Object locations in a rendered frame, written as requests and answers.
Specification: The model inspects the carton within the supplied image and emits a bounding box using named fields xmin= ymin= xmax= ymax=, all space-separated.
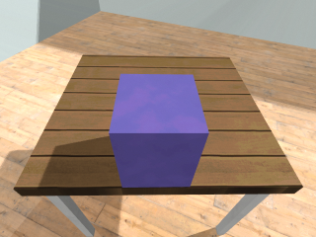
xmin=109 ymin=74 xmax=209 ymax=188

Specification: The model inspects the table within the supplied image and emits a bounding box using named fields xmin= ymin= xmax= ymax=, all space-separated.
xmin=13 ymin=54 xmax=303 ymax=237

